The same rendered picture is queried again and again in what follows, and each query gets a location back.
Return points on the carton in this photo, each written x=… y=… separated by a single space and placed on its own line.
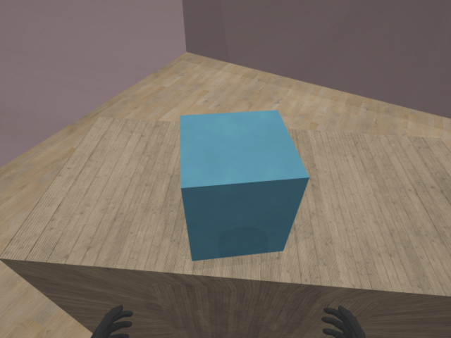
x=242 y=182

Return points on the robot left hand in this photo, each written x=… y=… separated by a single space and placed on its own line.
x=107 y=325

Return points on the robot right hand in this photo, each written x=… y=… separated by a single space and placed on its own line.
x=349 y=325

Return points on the pedestal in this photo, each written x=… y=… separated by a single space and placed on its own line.
x=372 y=234

